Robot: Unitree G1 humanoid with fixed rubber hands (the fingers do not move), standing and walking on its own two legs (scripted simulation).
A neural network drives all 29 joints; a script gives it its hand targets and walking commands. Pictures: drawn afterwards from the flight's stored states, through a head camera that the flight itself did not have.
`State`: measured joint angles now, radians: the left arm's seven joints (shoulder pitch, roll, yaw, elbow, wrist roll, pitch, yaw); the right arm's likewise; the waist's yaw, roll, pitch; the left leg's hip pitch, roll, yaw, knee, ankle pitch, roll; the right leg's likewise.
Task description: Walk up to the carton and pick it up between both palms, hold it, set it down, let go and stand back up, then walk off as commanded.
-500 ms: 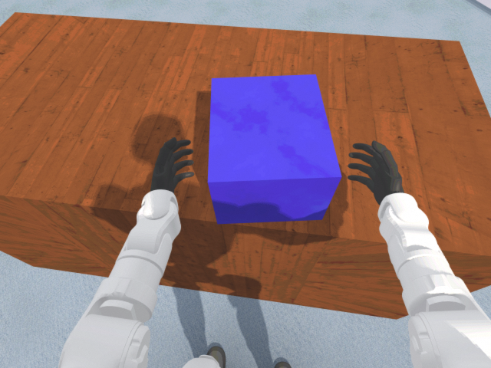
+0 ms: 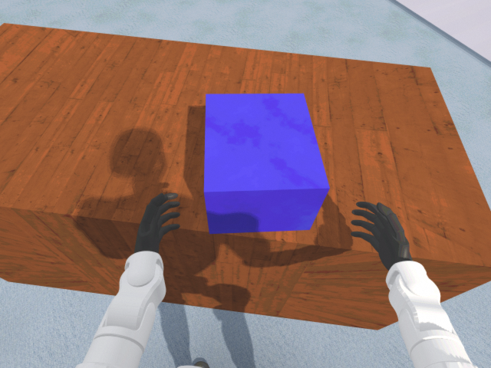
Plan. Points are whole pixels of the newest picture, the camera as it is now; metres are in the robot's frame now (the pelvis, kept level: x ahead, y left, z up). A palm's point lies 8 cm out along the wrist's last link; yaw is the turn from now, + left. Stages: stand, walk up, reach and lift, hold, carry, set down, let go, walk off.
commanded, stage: set down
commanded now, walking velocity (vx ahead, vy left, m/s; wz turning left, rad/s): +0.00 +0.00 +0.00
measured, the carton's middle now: (257, 161) +0.49 +0.03 -0.02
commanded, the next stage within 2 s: none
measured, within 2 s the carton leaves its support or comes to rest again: neither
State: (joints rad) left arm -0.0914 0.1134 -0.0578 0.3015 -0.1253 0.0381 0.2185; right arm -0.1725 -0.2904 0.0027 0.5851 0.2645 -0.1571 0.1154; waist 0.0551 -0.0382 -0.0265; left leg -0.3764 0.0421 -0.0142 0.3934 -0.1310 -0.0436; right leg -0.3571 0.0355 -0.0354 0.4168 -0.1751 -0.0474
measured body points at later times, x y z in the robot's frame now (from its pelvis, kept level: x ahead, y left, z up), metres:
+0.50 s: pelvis +0.01 +0.00 +0.00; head +0.00 +0.01 +0.45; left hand +0.23 +0.18 +0.01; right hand +0.24 -0.21 +0.00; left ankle +0.04 +0.15 -0.74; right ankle +0.02 -0.09 -0.74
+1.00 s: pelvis +0.03 +0.00 +0.01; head +0.04 +0.01 +0.46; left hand +0.22 +0.20 +0.00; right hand +0.21 -0.22 +0.00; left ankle +0.04 +0.15 -0.74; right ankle +0.02 -0.09 -0.74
